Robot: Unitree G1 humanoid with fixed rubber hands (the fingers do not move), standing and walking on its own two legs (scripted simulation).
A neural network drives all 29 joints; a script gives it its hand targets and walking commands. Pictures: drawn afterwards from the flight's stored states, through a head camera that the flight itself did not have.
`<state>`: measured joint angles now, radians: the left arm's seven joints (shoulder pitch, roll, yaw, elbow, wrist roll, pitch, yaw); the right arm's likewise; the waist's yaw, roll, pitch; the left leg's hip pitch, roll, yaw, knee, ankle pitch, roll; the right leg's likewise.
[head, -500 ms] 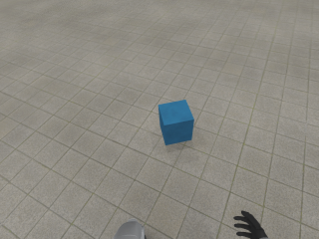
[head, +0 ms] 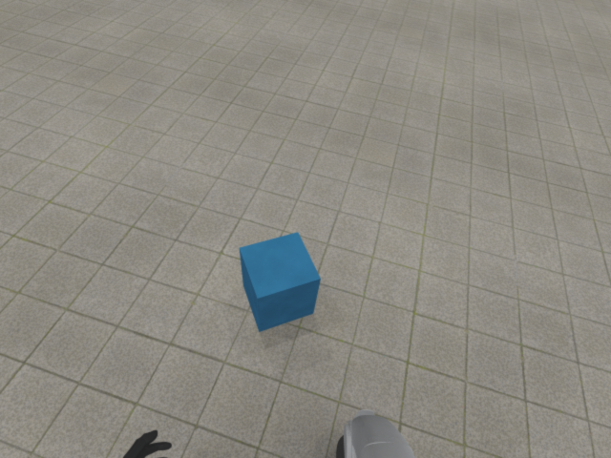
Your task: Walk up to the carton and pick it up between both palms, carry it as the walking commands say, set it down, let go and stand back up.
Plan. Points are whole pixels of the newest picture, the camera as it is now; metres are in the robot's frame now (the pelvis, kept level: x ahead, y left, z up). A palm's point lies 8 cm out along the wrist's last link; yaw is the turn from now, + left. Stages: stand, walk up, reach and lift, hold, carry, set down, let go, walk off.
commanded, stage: walk up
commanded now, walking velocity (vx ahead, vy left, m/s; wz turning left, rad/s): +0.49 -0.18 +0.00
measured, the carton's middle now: (278, 282) +0.74 -0.02 -0.66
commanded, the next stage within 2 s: none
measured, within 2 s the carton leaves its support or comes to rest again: neither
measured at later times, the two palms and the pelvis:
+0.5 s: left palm out of the picture +0.16 +0.18 -0.11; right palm (459, 334) +0.31 -0.31 -0.15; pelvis +0.21 -0.07 +0.00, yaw +1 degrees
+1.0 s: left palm (163, 321) +0.38 +0.22 -0.16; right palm (454, 347) +0.28 -0.27 -0.11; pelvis +0.32 -0.03 +0.00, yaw +0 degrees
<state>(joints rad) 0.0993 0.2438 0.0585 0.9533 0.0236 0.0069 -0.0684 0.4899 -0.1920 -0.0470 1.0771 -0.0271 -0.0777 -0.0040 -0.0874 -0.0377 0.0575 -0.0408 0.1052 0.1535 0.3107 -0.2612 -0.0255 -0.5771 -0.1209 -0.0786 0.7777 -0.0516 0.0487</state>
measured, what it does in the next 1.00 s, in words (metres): walks ahead: right foot, then left foot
